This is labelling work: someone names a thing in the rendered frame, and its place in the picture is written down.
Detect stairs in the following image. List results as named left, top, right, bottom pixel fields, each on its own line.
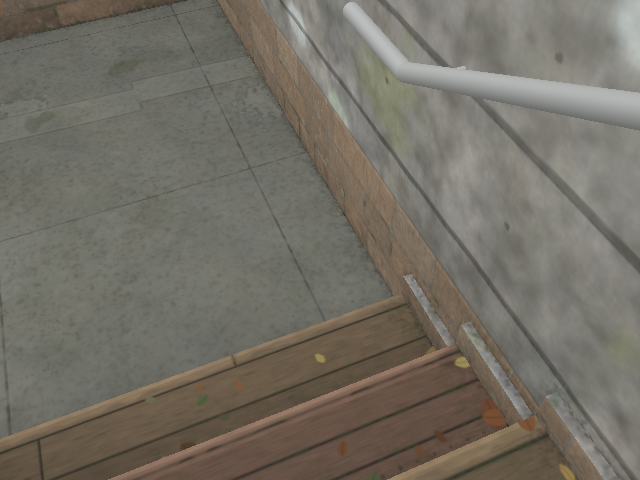
left=0, top=294, right=579, bottom=480

